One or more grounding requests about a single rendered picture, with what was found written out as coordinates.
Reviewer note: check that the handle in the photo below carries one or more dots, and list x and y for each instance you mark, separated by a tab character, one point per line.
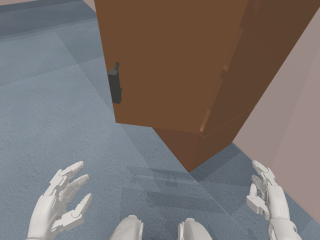
114	83

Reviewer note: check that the right robot shin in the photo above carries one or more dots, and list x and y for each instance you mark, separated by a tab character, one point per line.
190	219

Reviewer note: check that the robot left hand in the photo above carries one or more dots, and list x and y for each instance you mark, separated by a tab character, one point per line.
52	203

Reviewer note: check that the robot right hand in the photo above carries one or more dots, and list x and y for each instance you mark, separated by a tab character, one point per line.
273	203

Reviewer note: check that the cupboard door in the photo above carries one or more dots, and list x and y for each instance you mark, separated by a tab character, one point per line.
171	54

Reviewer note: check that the left robot thigh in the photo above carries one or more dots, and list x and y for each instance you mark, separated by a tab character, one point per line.
129	228

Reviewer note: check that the right robot forearm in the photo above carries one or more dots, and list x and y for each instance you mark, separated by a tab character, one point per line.
282	229

